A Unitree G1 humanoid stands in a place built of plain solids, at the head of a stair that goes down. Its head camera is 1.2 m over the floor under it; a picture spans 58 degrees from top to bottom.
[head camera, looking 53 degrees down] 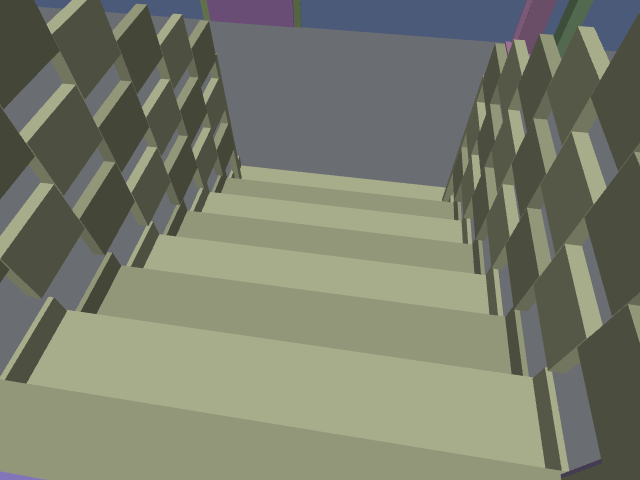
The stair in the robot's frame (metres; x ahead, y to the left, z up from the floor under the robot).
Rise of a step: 0.16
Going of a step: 0.30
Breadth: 1.62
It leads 9 degrees to the right of straight ahead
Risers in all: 8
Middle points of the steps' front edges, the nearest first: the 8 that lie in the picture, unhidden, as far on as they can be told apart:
0.30 0.15 0.00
0.60 0.10 -0.16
0.90 0.06 -0.33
1.19 0.01 -0.49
1.49 -0.03 -0.65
1.79 -0.08 -0.82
2.08 -0.12 -0.98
2.38 -0.17 -1.15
